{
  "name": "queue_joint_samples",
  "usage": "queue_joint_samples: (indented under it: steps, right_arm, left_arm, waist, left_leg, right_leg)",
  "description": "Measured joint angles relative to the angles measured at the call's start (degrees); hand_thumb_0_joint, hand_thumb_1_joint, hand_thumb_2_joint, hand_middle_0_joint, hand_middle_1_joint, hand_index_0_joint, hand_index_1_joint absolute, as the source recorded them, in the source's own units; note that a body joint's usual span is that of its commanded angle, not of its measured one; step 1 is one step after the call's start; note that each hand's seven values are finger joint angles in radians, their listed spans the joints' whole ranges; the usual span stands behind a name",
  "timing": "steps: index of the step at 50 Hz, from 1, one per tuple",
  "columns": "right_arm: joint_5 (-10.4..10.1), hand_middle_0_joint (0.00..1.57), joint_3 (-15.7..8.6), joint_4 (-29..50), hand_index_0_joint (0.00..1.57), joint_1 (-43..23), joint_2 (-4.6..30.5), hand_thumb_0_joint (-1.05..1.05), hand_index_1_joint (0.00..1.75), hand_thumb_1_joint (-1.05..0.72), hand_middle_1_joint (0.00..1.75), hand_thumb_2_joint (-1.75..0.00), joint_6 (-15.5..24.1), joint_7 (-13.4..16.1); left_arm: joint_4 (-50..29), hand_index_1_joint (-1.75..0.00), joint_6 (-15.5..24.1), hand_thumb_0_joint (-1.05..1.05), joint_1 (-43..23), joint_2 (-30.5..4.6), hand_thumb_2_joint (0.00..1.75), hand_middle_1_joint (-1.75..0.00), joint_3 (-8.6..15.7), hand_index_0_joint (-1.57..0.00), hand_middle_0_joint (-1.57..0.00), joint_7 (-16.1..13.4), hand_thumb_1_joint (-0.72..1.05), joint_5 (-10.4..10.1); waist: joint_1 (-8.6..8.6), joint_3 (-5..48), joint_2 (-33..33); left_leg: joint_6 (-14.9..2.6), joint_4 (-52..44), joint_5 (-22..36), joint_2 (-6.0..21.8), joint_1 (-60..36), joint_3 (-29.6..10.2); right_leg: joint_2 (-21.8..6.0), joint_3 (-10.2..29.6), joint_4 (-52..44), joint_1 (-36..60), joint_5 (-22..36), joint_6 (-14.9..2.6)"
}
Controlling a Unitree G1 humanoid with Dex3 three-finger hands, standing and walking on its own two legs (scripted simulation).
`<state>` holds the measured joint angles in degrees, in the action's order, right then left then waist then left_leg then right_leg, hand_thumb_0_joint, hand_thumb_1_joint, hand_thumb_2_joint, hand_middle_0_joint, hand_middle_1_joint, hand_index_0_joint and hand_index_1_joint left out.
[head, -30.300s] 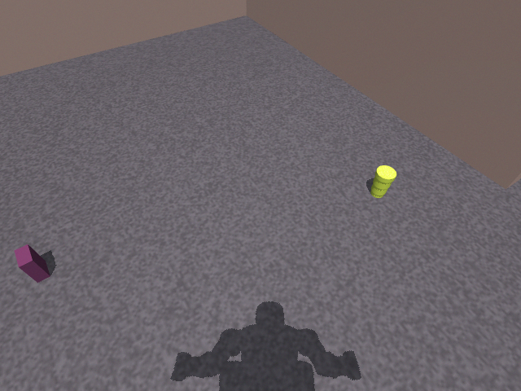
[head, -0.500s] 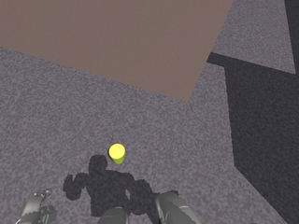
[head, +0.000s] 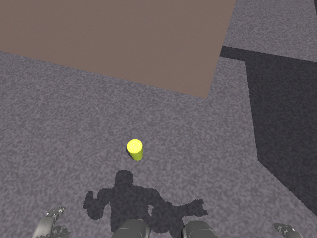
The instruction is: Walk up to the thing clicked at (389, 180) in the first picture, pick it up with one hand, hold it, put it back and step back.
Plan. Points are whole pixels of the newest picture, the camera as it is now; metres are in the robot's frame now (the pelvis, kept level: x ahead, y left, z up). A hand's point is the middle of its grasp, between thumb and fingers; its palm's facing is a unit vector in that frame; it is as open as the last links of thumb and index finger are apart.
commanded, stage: step back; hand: left
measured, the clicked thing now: (136, 151) +0.60 +0.17 -0.68
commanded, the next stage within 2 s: none
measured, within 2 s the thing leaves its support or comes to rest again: neither
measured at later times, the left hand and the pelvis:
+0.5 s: hand out of the picture -0.08 +0.25 -0.16, palm faces -0.06 -0.91 -0.40, open 7.4 cm; pelvis -0.16 -0.02 -0.01, yaw -3 degrees
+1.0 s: hand out of the picture -0.20 +0.23 -0.14, palm faces -0.01 -0.92 -0.40, open 7.4 cm; pelvis -0.32 -0.04 +0.00, yaw -1 degrees
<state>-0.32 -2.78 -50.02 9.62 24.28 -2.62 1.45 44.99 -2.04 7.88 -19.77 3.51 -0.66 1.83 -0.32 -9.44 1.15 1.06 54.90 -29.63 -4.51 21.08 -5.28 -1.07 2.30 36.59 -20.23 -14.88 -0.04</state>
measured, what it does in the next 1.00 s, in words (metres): walks backwards: left foot, then right foot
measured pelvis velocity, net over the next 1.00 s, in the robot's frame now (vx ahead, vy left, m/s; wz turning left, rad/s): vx -0.32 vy -0.04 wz -0.02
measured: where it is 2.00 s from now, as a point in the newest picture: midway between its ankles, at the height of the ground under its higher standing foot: outside the picture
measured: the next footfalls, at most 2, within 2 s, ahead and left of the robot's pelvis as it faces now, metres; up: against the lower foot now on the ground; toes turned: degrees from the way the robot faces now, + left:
left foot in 0.06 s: +0.01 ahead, +0.12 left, +0.00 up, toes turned -2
right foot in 0.46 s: -0.15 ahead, -0.15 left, +0.00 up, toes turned -1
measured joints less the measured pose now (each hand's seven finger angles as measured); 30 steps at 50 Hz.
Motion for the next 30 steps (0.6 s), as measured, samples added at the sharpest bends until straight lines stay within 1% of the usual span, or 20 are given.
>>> queue_joint_samples:
  steps: [2,3,4,5,7,8,9,11,14,16,18,20,22,23,24,25,26,27,29,30]
  right_arm:
    - [0.4,0.2,-0.1,-0.1,0.2,0.3,-0.2,0.01,0.3,-0.9,0.3,-0.9,0.3,-0.3]
    - [0.7,0.2,-0.2,0.0,0.2,0.5,-0.3,0.01,0.3,-0.9,0.3,-0.9,0.6,-0.4]
    - [1.1,0.2,-0.4,-0.3,0.2,0.3,-1.1,0.01,0.3,-0.9,0.3,-0.9,0.9,-0.5]
    - [1.6,0.2,-0.4,-0.5,0.2,0.0,-1.7,0.01,0.3,-0.9,0.3,-0.9,0.9,-0.8]
    - [1.9,0.2,0.1,-0.1,0.2,0.1,-2.3,0.01,0.3,-0.9,0.3,-0.9,1.0,-1.5]
    - [2.0,0.21,0.3,-0.1,0.2,0.1,-2.8,0.01,0.3,-0.9,0.3,-0.9,1.1,-1.5]
    - [2.1,0.21,0.5,0.0,0.2,0.1,-3.2,0.01,0.3,-0.9,0.3,-0.9,1.2,-1.5]
    - [2.0,0.21,0.7,0.3,0.2,-0.1,-3.7,0.01,0.3,-0.9,0.3,-0.9,1.1,-1.2]
    - [1.9,0.21,0.5,1.3,0.21,-0.9,-3.9,0.01,0.3,-0.9,0.3,-0.9,1.2,-0.8]
    - [1.7,0.21,0.4,2.3,0.21,-1.7,-3.7,0.01,0.3,-0.9,0.3,-0.9,1.5,-0.6]
    - [1.8,0.21,0.3,3.3,0.21,-2.5,-3.4,0.01,0.3,-0.9,0.3,-0.9,1.6,-0.6]
    - [1.9,0.21,0.3,4.2,0.21,-3.3,-2.9,0.01,0.3,-0.9,0.3,-0.9,1.4,-0.7]
    - [1.8,0.21,0.2,4.7,0.21,-3.8,-2.2,0.01,0.3,-0.9,0.3,-0.9,0.9,-0.9]
    - [1.7,0.21,0.2,4.8,0.21,-4.0,-1.8,0.01,0.3,-0.89,0.3,-0.9,0.6,-0.9]
    - [1.4,0.21,0.0,4.6,0.21,-4.4,-1.0,0.01,0.3,-0.9,0.3,-0.9,0.2,-0.9]
    - [1.1,0.21,-0.4,4.1,0.21,-4.4,-0.6,0.01,0.3,-0.9,0.3,-0.9,-0.2,-0.8]
    - [0.9,0.21,-0.7,3.5,0.2,-4.0,-0.7,0.01,0.3,-0.9,0.3,-0.9,-0.6,-0.5]
    - [0.8,0.21,-0.7,2.9,0.2,-3.5,-0.8,0.01,0.3,-0.9,0.3,-0.9,-1.1,-0.3]
    - [0.2,0.21,-0.7,2.2,0.2,-2.2,-0.5,0.01,0.3,-0.9,0.3,-0.9,-1.1,-0.3]
    - [0.0,0.21,-0.7,2.0,0.2,-1.4,-0.4,0.01,0.3,-0.9,0.3,-0.9,-0.9,-0.2]
  left_arm:
    - [-1.0,-0.3,-0.2,0.01,-0.6,-0.8,0.9,-0.3,-0.1,-0.21,-0.21,0.0,0.9,-0.3]
    - [-1.4,-0.3,-0.4,0.01,-0.8,-1.3,0.9,-0.3,-0.2,-0.21,-0.21,0.1,0.9,-0.5]
    - [-1.4,-0.3,-0.7,0.01,-1.4,-2.0,0.9,-0.3,-0.1,-0.21,-0.21,0.1,0.9,-0.7]
    - [-1.1,-0.3,-1.0,0.01,-1.6,-2.5,0.9,-0.3,0.1,-0.21,-0.21,0.0,0.9,-0.9]
    - [0.3,-0.3,-1.7,0.01,-1.4,-2.6,0.9,-0.3,0.4,-0.21,-0.21,-0.4,0.9,-0.9]
    - [0.9,-0.3,-2.0,0.01,-1.2,-2.7,0.9,-0.3,0.5,-0.21,-0.21,-0.5,0.9,-1.0]
    - [1.4,-0.3,-2.1,0.01,-0.7,-3.0,0.9,-0.3,0.7,-0.21,-0.21,-0.6,0.9,-1.3]
    - [1.8,-0.3,-1.9,0.01,0.3,-3.3,0.9,-0.3,1.0,-0.21,-0.21,-0.4,0.9,-1.5]
    - [2.1,-0.3,-1.6,0.01,2.0,-3.5,0.9,-0.3,1.4,-0.21,-0.21,-0.1,0.9,-1.2]
    - [2.4,-0.3,-1.7,0.01,3.0,-3.5,0.9,-0.3,1.6,-0.21,-0.21,0.1,0.9,-1.1]
    - [2.7,-0.3,-1.7,0.01,3.7,-3.5,0.9,-0.3,1.5,-0.21,-0.21,0.3,0.9,-1.0]
    - [3.1,-0.3,-1.6,0.01,4.2,-3.4,0.9,-0.3,1.5,-0.21,-0.21,0.5,0.9,-0.9]
    - [3.7,-0.3,-1.1,0.01,4.5,-3.3,0.9,-0.3,1.4,-0.21,-0.21,0.8,0.9,-0.8]
    - [3.9,-0.3,-0.8,0.01,4.8,-3.2,0.9,-0.3,1.4,-0.21,-0.21,0.9,0.9,-0.7]
    - [4.5,-0.3,-0.5,0.01,4.5,-2.4,0.9,-0.3,1.5,-0.21,-0.21,0.9,0.9,-0.4]
    - [4.7,-0.3,-0.4,0.01,4.6,-1.6,0.9,-0.3,1.4,-0.21,-0.21,1.1,0.9,-0.1]
    - [4.5,-0.3,-0.5,0.01,5.0,-1.3,0.9,-0.3,1.1,-0.21,-0.21,1.4,0.9,0.2]
    - [4.3,-0.3,-0.5,0.01,5.5,-1.1,0.9,-0.3,0.8,-0.21,-0.21,1.5,0.9,0.3]
    - [4.2,-0.3,-0.5,0.01,6.2,-0.4,0.9,-0.3,0.4,-0.21,-0.21,1.2,0.9,0.3]
    - [4.2,-0.3,-0.7,0.01,6.1,-0.2,0.9,-0.3,0.4,-0.21,-0.21,1.0,0.9,0.4]
  waist:
    - [0.21,-0.3,-0.6]
    - [0.42,-0.4,-0.9]
    - [0.26,-1.1,-2.4]
    - [-0.29,-1.7,-3.6]
    - [0.13,-1.7,-3.2]
    - [0.43,-1.4,-3.1]
    - [0.47,-1.1,-3.3]
    - [0.17,-0.5,-3.4]
    - [-0.27,-0.3,-3.3]
    - [-0.44,-0.5,-3.1]
    - [-0.61,-0.8,-2.7]
    - [-0.72,-0.9,-2.2]
    - [-0.91,-0.8,-1.7]
    - [-1.09,-0.5,-1.3]
    - [-0.75,-0.9,0.7]
    - [-0.19,-1.0,2.0]
    - [-0.48,-0.5,1.8]
    - [-1.16,0.1,1.0]
    - [-1.59,0.9,0.3]
    - [-1.4,1.2,0.2]
  left_leg:
    - [-0.58,-9.7,2.8,1.5,-3.7,1.9]
    - [-1.02,-15.4,6.7,2.0,-5.8,2.7]
    - [-1.79,-16.9,8.7,1.2,-6.3,3.4]
    - [-2.32,-16.6,9.1,0.8,-6.1,4.2]
    - [-2.89,-16.0,9.6,1.9,-5.2,3.8]
    - [-2.92,-16.6,10.3,2.5,-5.1,3.5]
    - [-2.83,-17.6,11.3,3.0,-5.0,3.5]
    - [-2.73,-19.4,13.1,3.8,-4.7,3.8]
    - [-2.67,-20.7,15.3,4.9,-3.5,4.4]
    - [-2.55,-20.8,16.4,5.6,-2.4,4.8]
    - [-2.33,-20.3,17.3,6.4,-1.0,5.2]
    - [-1.78,-19.3,18.0,7.2,0.8,5.6]
    - [-0.94,-17.6,18.5,7.9,2.9,5.8]
    - [-0.41,-16.4,18.6,8.3,4.2,5.8]
    - [-0.27,-15.1,18.6,9.4,5.2,4.6]
    - [-0.57,-13.6,15.5,8.7,6.2,2.3]
    - [-0.64,-10.0,9.7,6.5,7.3,0.5]
    - [-0.54,-4.7,5.7,4.0,8.4,-0.6]
    - [-0.67,4.9,3.4,0.0,9.6,-2.3]
    - [-0.62,7.9,3.2,-1.2,9.6,-2.5]
  right_leg:
    - [-0.5,-0.8,1.3,-1.6,0.3,0.54]
    - [-0.8,-1.2,2.5,-2.5,0.2,0.93]
    - [-1.7,-0.6,3.8,-3.3,0.1,1.09]
    - [-1.2,0.9,5.6,-4.1,-2.6,0.42]
    - [3.0,3.9,14.1,-6.0,-12.4,-0.47]
    - [5.0,5.2,19.1,-6.9,-14.5,-0.84]
    - [6.5,6.1,23.7,-7.7,-15.1,-1.12]
    - [8.1,6.8,30.5,-8.3,-14.4,-1.04]
    - [8.2,6.9,33.7,-6.5,-13.8,0.28]
    - [7.1,6.6,31.2,-4.2,-14.2,1.04]
    - [5.6,5.6,25.7,-1.3,-14.8,1.43]
    - [3.8,4.0,18.1,1.9,-14.6,1.33]
    - [2.3,2.1,8.1,5.7,-11.4,0.65]
    - [1.9,1.3,2.6,7.8,-9.5,0.37]
    - [3.1,0.2,1.3,8.3,-9.1,0.39]
    - [3.6,-0.9,1.8,7.9,-8.7,0.29]
    - [3.1,-0.9,2.7,6.9,-8.5,0.01]
    - [2.3,-0.2,3.2,6.1,-8.1,-0.29]
    - [0.9,0.5,2.3,5.3,-6.5,-0.36]
    - [0.3,0.5,1.7,4.9,-5.6,-0.32]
